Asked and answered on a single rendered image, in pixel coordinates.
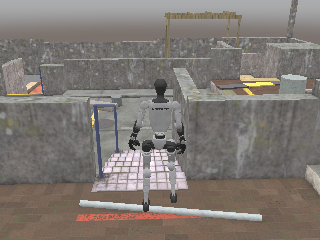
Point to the robot left forearm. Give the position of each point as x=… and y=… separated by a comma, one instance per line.
x=135, y=132

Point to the robot right forearm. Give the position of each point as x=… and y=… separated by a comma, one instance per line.
x=181, y=134

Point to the robot head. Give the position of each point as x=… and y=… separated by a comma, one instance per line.
x=160, y=87

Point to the right robot upper arm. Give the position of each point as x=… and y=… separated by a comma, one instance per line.
x=178, y=115

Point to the right robot shin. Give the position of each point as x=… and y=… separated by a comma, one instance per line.
x=173, y=179

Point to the right robot hand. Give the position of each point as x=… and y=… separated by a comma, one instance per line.
x=182, y=147

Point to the left robot upper arm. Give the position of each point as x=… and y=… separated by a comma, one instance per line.
x=141, y=114

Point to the left robot hand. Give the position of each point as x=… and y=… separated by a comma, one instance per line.
x=135, y=143

